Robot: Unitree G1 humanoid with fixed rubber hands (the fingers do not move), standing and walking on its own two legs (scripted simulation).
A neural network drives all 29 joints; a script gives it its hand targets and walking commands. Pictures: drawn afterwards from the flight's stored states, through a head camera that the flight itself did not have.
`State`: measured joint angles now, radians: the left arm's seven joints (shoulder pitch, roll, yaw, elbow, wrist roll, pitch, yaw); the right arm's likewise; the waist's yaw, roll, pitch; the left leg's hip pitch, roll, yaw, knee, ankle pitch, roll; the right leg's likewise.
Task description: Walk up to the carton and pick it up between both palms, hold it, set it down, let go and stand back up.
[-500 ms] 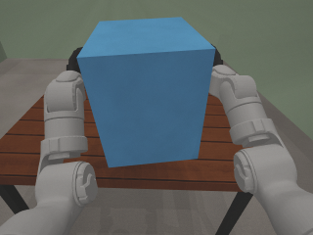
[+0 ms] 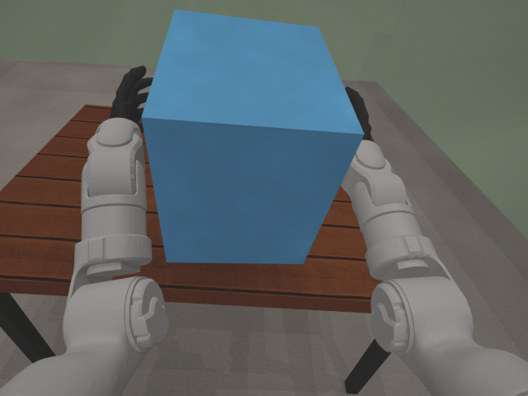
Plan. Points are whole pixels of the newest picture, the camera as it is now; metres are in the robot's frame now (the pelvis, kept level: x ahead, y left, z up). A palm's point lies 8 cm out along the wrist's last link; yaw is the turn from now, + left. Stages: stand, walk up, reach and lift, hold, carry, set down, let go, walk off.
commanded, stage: set down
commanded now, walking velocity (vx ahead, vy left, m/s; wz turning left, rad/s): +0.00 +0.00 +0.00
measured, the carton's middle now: (242, 144) +0.44 -0.01 +0.20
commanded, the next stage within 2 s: none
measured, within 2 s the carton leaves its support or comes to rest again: neither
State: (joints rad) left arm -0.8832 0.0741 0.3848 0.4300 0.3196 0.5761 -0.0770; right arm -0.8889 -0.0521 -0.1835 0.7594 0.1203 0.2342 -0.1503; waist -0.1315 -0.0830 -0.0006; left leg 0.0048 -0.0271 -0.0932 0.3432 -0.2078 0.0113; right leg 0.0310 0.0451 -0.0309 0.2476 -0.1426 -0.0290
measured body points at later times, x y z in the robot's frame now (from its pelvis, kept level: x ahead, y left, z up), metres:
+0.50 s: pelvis +0.00 +0.01 +0.00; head -0.04 +0.05 +0.45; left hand +0.43 +0.13 +0.23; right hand +0.39 -0.19 +0.21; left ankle +0.00 +0.11 -0.75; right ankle +0.01 -0.10 -0.75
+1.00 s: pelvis +0.00 +0.00 +0.00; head -0.02 +0.04 +0.45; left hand +0.45 +0.12 +0.19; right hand +0.40 -0.20 +0.18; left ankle +0.00 +0.11 -0.75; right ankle +0.01 -0.10 -0.75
